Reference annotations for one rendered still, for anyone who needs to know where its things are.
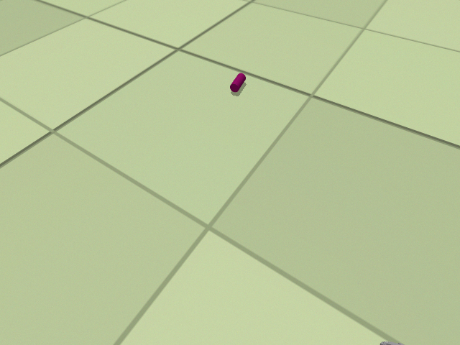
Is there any can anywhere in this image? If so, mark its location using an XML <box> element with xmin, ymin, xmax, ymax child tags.
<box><xmin>230</xmin><ymin>73</ymin><xmax>246</xmax><ymax>92</ymax></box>

